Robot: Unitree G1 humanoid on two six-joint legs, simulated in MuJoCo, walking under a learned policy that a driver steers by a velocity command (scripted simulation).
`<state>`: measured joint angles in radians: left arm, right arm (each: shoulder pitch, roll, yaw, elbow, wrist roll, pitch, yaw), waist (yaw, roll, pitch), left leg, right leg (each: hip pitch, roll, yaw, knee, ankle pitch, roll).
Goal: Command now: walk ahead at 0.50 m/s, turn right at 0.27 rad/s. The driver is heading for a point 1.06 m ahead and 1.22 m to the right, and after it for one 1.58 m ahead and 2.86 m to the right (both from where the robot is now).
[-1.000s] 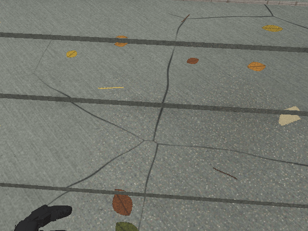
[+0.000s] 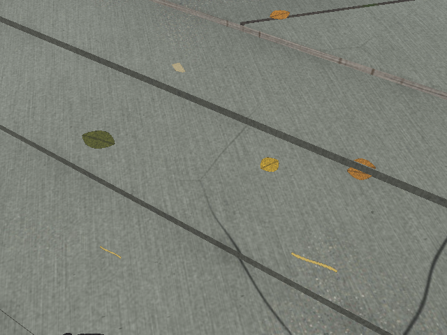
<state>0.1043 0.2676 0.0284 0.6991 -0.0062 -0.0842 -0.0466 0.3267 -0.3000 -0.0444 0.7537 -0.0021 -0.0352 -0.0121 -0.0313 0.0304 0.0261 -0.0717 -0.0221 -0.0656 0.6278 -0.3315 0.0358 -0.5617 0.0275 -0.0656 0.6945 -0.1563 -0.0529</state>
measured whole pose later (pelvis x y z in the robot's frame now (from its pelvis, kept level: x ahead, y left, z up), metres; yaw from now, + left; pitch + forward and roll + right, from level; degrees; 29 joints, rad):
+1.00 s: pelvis +0.48 -0.10 +0.03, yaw -35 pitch +2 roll -1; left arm 0.10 0.29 0.06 0.56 -0.03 -0.02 -0.03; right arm 0.31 -0.30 -0.03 0.83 0.01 -0.08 0.02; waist -0.03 0.01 0.07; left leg -0.25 0.09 0.01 1.12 -0.44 -0.01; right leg -0.47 0.08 -0.03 0.59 -0.51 -0.09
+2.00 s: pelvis +0.74 -0.43 +0.08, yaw -71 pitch +2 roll +1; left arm 0.22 0.30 0.07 0.64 0.00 -0.02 -0.01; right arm 0.08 -0.34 -0.04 0.69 -0.02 -0.05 -0.04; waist 0.03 0.03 0.08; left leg -0.67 0.07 -0.07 1.12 -0.34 -0.09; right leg -0.33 0.11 0.06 0.42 -0.13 -0.10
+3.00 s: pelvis +0.82 -0.81 +0.08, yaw -83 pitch +2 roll +1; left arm 0.42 0.24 0.02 0.92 -0.01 -0.06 -0.01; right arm 0.06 -0.23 -0.01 0.61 0.00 -0.08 0.02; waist 0.04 -0.01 0.03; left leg -0.55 -0.02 0.11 0.71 -0.21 0.08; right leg -0.21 0.02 0.09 1.08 -0.39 -0.04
